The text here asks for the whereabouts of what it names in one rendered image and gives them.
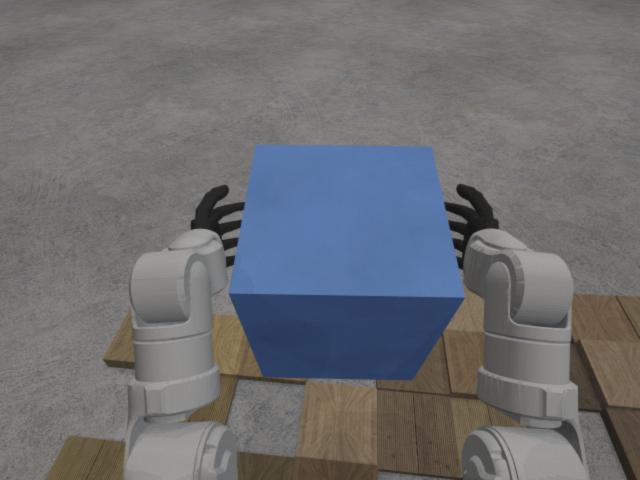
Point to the robot right upper arm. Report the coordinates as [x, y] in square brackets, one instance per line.
[512, 453]

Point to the robot left upper arm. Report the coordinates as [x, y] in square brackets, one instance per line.
[184, 451]

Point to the right robot hand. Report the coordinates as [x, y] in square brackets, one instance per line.
[478, 220]

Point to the carton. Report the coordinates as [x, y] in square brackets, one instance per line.
[345, 266]

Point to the left robot hand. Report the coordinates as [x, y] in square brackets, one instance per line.
[207, 218]

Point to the left robot forearm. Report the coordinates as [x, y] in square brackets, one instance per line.
[171, 318]

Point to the right robot forearm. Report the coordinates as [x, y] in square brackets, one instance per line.
[527, 318]

